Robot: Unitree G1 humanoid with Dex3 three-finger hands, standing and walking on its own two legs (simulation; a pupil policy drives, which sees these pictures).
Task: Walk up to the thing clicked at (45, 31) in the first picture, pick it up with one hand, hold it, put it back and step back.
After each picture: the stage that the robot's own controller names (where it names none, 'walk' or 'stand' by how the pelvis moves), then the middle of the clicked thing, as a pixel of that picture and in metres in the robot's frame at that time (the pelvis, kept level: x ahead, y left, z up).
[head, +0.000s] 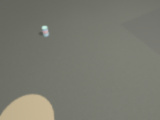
stand; (45, 31) +1.56 +0.52 -0.72
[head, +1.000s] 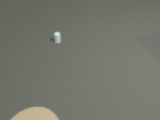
walk; (57, 37) +1.45 +0.26 -0.70
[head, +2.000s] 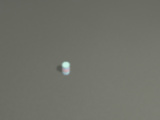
walk; (65, 68) +0.89 +0.16 -0.71
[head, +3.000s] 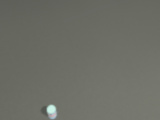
walk; (51, 112) +0.51 +0.21 -0.71
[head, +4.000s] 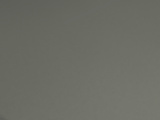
stand; out of the picture +0.36 +0.22 -0.70
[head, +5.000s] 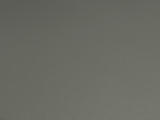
stand; out of the picture +0.34 +0.21 -0.72
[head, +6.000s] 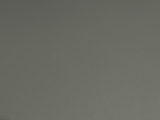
stand; out of the picture +0.35 +0.20 -0.73
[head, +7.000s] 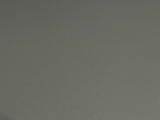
stand; out of the picture +0.34 +0.21 -0.73
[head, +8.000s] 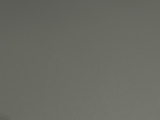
stand; out of the picture +0.34 +0.20 -0.73
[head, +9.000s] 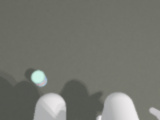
go down; (39, 78) +0.40 +0.21 -0.44
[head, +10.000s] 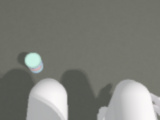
go down; (34, 63) +0.43 +0.22 -0.32
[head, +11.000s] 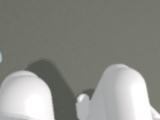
close in; out of the picture +0.42 +0.26 -0.23
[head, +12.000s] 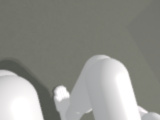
close; out of the picture +0.41 +0.28 -0.22
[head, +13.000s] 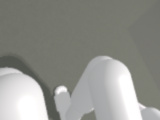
lift; out of the picture +0.40 +0.27 -0.23
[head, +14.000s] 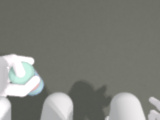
lift; (28, 79) +0.33 +0.20 -0.04
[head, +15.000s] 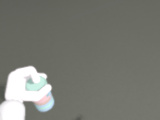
hold; (40, 94) +0.31 +0.17 -0.02
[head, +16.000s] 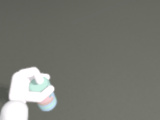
hold; (43, 94) +0.32 +0.16 -0.02
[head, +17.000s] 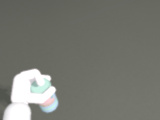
crouch; (45, 95) +0.31 +0.16 -0.03
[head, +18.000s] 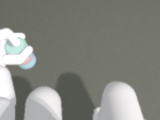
crouch; (21, 54) +0.43 +0.20 -0.12
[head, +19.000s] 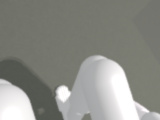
lower; out of the picture +0.43 +0.26 -0.23
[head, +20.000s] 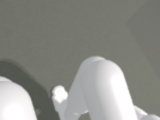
lower; out of the picture +0.43 +0.27 -0.23
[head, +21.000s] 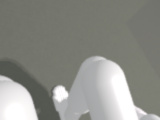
lower; out of the picture +0.43 +0.27 -0.23
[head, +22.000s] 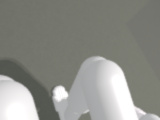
lower; out of the picture +0.42 +0.27 -0.23
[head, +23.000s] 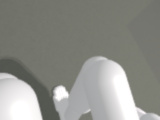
loosen; out of the picture +0.42 +0.26 -0.23
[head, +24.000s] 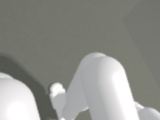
withdraw; out of the picture +0.41 +0.25 -0.23
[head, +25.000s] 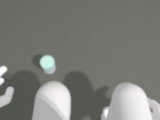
walk; (48, 65) +0.44 +0.19 -0.36
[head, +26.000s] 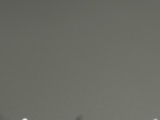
stand; out of the picture +0.36 +0.16 -0.66
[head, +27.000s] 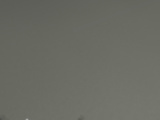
stand; out of the picture +0.36 +0.17 -0.67
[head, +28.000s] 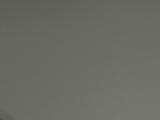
stand; out of the picture +0.36 +0.16 -0.70
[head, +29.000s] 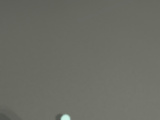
walk; out of the picture +0.40 +0.16 -0.71
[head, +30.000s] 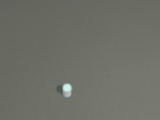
walk; (67, 90) +0.59 +0.09 -0.71
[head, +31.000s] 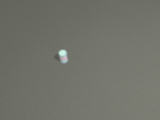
walk; (63, 56) +0.91 +0.24 -0.69
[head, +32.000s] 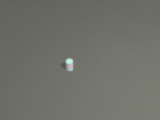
stand; (69, 65) +0.99 +0.17 -0.71
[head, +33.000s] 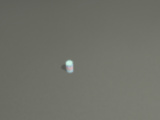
stand; (69, 66) +1.00 +0.18 -0.72
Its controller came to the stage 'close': yes
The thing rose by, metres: 0.69
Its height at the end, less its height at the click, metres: +0.00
